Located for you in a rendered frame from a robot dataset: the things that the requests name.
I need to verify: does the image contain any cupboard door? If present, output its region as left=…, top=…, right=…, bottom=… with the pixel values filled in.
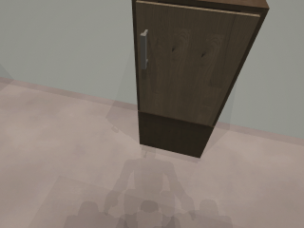
left=136, top=0, right=260, bottom=125

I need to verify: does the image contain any handle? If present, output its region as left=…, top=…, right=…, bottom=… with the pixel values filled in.
left=140, top=29, right=148, bottom=69

